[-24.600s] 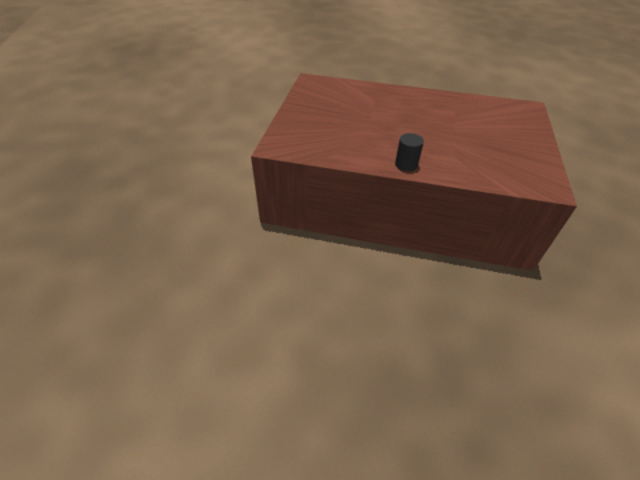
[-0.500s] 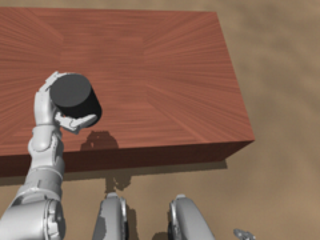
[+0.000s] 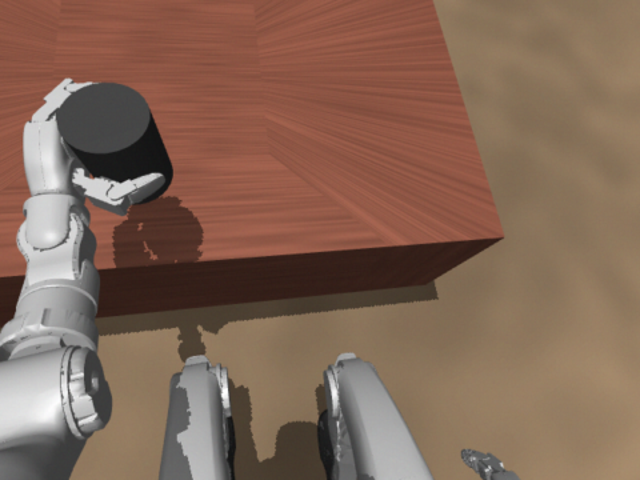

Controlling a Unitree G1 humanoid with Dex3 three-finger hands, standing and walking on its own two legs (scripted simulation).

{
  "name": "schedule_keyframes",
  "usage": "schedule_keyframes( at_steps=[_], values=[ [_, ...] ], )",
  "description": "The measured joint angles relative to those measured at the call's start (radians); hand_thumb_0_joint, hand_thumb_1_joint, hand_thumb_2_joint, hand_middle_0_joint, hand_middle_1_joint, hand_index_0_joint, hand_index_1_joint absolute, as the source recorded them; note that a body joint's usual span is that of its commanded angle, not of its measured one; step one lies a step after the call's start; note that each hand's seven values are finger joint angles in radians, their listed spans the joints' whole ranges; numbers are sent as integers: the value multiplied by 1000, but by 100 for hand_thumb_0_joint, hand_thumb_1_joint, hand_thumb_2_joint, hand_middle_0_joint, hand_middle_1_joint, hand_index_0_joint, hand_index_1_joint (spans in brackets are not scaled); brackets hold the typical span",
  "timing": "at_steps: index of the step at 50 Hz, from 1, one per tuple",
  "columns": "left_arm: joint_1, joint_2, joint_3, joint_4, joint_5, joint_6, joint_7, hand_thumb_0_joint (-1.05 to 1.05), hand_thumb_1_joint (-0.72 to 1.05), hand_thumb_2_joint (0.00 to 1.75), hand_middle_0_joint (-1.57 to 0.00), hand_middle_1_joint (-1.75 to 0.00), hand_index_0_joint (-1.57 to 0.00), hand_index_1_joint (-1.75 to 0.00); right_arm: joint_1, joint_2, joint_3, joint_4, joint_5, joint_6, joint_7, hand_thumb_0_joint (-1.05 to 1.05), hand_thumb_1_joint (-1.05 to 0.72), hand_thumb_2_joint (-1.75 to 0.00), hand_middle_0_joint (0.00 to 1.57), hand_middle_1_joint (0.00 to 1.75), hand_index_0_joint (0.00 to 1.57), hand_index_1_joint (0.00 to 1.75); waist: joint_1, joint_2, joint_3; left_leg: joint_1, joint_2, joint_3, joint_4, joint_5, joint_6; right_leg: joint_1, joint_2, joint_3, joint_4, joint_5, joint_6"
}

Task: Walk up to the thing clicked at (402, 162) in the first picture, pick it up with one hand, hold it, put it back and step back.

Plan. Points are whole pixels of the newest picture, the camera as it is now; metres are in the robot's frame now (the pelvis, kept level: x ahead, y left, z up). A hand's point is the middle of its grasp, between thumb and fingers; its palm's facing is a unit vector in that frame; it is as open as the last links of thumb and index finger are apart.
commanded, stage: crouch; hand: left
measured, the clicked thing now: (122, 148) +0.50 +0.20 +0.00
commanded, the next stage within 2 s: lower in 0.02 s
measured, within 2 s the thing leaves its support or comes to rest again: rests again in 1.16 s
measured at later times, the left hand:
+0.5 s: hand (136, 176) +0.51 +0.20 -0.07, palm faces +0.12 -0.99 -0.03, open 11.5 cm
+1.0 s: hand (147, 188) +0.52 +0.20 -0.13, palm faces +0.11 -0.99 -0.04, open 11.5 cm
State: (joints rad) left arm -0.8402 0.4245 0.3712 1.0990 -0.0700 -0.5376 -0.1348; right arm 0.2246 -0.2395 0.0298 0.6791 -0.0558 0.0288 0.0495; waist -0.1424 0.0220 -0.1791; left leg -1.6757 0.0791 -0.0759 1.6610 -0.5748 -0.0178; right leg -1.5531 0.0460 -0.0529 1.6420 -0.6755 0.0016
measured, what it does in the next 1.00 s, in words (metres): lowers itself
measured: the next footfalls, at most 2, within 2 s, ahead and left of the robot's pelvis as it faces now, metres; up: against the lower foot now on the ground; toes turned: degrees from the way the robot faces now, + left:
none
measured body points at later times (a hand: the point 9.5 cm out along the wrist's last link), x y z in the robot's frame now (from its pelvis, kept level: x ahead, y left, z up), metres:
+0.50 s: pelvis -0.01 +0.00 -0.06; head +0.21 +0.05 +0.33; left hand +0.50 +0.26 -0.07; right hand +0.06 -0.26 -0.18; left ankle +0.07 +0.13 -0.52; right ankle +0.04 -0.12 -0.52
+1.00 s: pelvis -0.02 +0.00 -0.12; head +0.20 +0.04 +0.27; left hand +0.51 +0.26 -0.12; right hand +0.03 -0.27 -0.24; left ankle +0.07 +0.13 -0.52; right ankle +0.04 -0.12 -0.52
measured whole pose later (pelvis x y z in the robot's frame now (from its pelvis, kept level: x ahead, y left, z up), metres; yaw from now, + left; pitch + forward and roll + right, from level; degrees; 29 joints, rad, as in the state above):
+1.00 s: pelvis -0.02 +0.00 -0.12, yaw -3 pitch +36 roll -6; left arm -0.98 0.57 0.43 1.15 -0.02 -0.52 -0.14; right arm 0.19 -0.25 0.09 0.65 -0.09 0.07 0.06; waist -0.19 0.00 -0.13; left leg -2.07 0.09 -0.12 2.06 -0.63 -0.03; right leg -1.94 0.07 -0.08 2.05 -0.74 0.00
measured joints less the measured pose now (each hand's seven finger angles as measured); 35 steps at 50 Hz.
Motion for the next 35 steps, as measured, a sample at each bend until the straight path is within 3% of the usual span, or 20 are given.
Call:
schedule_keyframes(
  at_steps=[24,35],
  values=[
    [-64,54,33,27,33,-32,7,-1,-52,103,-63,-92,-65,-92,-35,2,19,-20,-27,10,19,1,-94,-91,21,30,20,30,-17,-18,11,-220,7,-20,207,-44,-2,-215,12,-8,209,-50,1],
    [-120,98,44,65,43,-7,13,-1,-52,103,-63,-92,-65,-92,-50,8,41,-20,-30,24,15,1,-94,-91,21,30,20,30,-27,-13,25,-308,7,-30,299,-43,-3,-303,16,-12,307,-56,2]
  ],
)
